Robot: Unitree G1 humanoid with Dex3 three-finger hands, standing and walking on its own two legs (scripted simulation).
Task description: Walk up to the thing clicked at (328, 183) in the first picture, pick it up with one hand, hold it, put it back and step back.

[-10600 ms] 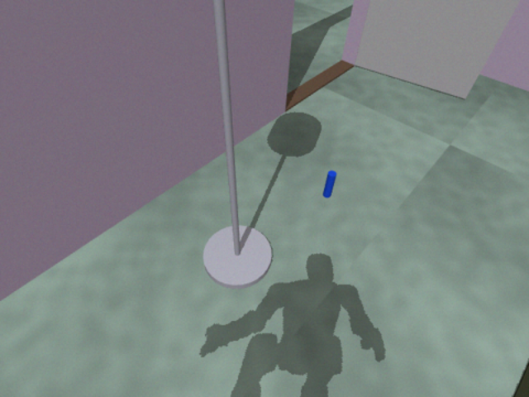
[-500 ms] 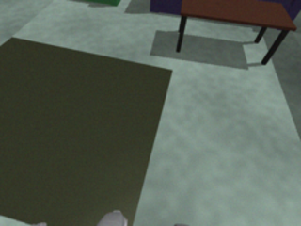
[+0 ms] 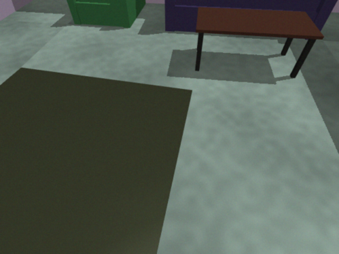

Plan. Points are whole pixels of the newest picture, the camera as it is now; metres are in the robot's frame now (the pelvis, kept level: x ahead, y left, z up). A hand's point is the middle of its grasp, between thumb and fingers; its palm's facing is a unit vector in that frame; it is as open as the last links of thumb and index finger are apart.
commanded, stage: walk up
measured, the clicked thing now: out of the picture -0.74 +1.10 -0.69
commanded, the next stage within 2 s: stand in 1.06 s
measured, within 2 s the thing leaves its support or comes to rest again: neither
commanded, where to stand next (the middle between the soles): +0.07 +0.01 m, yaw +2 degrees
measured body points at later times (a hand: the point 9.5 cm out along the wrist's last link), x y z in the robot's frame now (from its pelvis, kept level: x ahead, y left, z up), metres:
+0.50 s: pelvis -0.01 +0.00 +0.01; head +0.00 +0.01 +0.46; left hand +0.09 +0.30 -0.12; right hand +0.06 -0.30 -0.12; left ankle +0.09 +0.15 -0.73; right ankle -0.01 -0.13 -0.74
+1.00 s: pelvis +0.00 +0.01 +0.01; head +0.01 +0.01 +0.46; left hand +0.06 +0.31 -0.13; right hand +0.07 -0.29 -0.12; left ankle +0.09 +0.15 -0.73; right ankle -0.01 -0.13 -0.74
